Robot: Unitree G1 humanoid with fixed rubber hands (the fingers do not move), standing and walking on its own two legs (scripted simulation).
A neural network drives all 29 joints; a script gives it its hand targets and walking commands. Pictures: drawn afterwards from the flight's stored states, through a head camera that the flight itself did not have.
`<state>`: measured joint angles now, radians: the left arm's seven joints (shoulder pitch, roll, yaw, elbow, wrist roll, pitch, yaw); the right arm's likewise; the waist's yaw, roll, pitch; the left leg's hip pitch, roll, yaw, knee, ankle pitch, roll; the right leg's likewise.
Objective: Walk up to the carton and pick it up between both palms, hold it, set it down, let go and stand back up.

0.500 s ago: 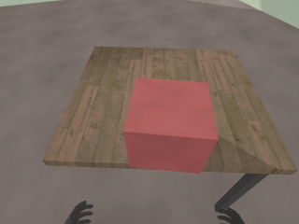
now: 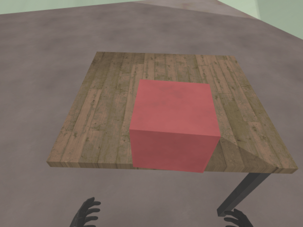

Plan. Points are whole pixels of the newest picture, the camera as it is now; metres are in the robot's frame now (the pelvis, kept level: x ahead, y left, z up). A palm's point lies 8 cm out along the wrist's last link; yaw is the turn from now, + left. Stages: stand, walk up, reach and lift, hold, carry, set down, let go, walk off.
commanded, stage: let go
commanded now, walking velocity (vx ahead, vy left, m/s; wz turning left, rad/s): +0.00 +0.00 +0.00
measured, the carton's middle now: (171, 125) +0.44 -0.02 +0.01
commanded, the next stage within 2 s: stand in 0.08 s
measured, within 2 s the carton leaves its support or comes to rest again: neither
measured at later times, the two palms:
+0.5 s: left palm out of the picture -0.02 +0.25 -0.14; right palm out of the picture +0.04 -0.21 -0.14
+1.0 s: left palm out of the picture -0.09 +0.19 -0.15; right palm out of the picture +0.00 -0.18 -0.15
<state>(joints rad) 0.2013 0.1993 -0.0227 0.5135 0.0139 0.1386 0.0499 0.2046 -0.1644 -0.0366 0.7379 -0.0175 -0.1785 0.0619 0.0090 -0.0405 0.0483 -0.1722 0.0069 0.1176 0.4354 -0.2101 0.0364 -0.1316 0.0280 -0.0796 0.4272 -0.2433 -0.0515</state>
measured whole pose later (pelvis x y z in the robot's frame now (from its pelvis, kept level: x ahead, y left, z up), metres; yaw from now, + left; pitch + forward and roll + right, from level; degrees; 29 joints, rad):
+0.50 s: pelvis -0.01 +0.01 -0.01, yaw +7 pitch -1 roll -2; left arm 0.36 0.18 0.05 0.91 0.03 0.01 0.03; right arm 0.36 -0.15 -0.04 0.91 -0.04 0.00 0.00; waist 0.01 0.02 -0.01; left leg -0.28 -0.04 0.01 0.53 -0.23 0.06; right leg -0.17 -0.01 -0.19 0.47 -0.27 -0.04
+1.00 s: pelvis +0.00 +0.01 +0.00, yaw +8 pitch -1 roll +0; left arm 0.39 0.07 0.03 1.19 0.03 -0.01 0.05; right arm 0.36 -0.09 -0.02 1.12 -0.01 0.00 -0.03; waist 0.01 0.01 -0.02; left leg -0.22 -0.07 0.00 0.42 -0.18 0.07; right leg -0.13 -0.04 -0.21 0.42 -0.26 -0.02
